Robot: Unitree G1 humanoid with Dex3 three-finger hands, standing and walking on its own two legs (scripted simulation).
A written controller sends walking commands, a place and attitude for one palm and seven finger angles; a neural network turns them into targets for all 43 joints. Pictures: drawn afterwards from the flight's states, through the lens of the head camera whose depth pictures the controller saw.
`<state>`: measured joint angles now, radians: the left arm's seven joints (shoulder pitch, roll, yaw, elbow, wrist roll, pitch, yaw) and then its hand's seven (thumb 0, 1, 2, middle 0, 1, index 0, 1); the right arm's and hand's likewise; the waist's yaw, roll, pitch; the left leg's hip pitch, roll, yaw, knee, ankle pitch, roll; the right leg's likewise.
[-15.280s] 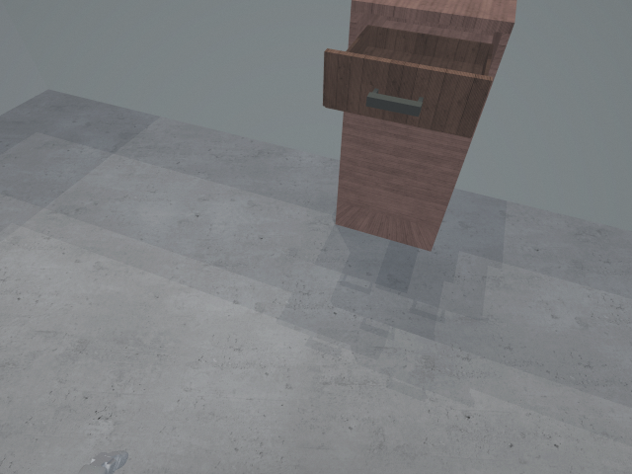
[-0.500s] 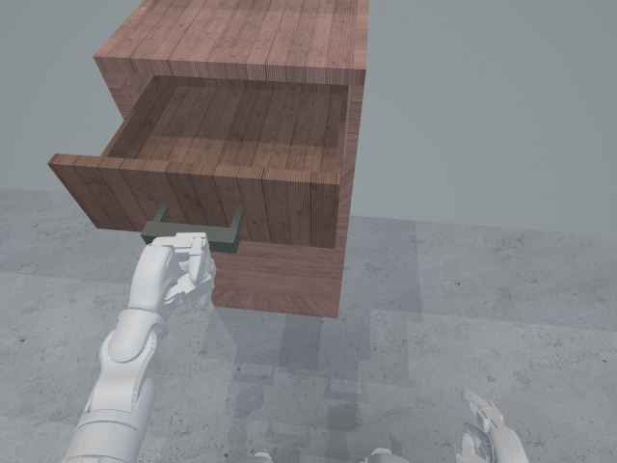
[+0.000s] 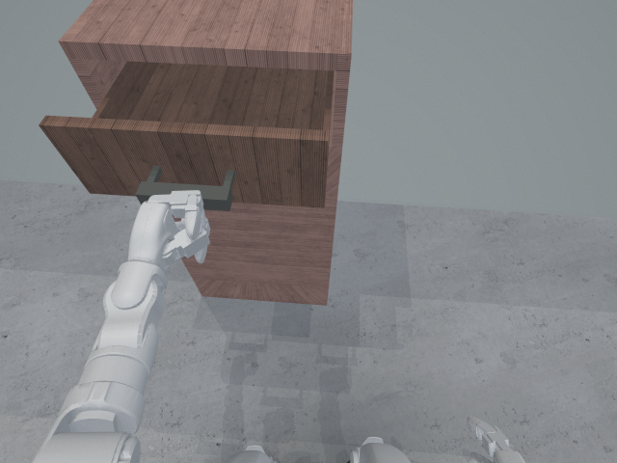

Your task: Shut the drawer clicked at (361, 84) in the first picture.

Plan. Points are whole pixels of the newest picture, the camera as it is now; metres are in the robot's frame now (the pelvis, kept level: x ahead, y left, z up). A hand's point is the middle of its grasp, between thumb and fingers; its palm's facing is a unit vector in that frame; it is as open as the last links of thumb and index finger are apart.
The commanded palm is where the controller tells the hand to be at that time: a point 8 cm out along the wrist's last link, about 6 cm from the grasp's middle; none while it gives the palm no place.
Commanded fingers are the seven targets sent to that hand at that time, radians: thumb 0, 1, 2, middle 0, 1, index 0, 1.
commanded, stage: push the drawer shut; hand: left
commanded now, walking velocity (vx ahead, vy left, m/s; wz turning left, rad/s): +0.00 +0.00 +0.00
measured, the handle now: (189, 185) +0.47 +0.18 +0.07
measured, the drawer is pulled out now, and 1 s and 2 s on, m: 0.15 0.03 0.00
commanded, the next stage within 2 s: pull the fist back off the drawer in 1.72 s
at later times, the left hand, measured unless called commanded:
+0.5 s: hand (211, 202) +0.44 +0.14 +0.06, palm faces -0.08 -1.00 -0.04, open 3.0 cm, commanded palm +0.43 +0.19 +0.07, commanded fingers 0.00 0.90 0.90 -1.40 -1.60 -1.40 -1.60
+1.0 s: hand (223, 169) +0.50 +0.13 +0.06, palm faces -0.07 -1.00 -0.04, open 3.1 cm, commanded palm +0.50 +0.18 +0.07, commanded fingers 0.00 0.90 0.90 -1.40 -1.60 -1.40 -1.60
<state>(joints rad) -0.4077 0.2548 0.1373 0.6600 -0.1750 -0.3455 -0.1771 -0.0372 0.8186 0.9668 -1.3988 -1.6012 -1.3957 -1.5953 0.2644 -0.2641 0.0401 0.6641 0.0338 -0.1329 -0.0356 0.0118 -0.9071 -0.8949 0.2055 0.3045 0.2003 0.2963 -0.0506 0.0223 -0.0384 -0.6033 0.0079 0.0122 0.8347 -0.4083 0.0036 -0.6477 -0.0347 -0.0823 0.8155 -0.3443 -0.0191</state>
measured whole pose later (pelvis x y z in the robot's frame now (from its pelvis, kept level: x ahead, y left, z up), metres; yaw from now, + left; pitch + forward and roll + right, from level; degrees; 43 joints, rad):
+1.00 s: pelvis -0.01 +0.01 -0.02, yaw -1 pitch +18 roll -1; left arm -0.94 0.41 0.30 1.20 -0.08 -0.42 -0.16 0.01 0.83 0.97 -1.40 -1.60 -1.40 -1.60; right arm 0.38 -0.28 0.04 0.68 -0.02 -0.05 0.00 0.01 -0.91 -0.89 0.21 0.30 0.20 0.30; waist -0.17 0.02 -0.07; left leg -0.85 0.02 0.02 0.95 -0.43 0.02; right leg -0.88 -0.02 -0.07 0.90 -0.34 -0.01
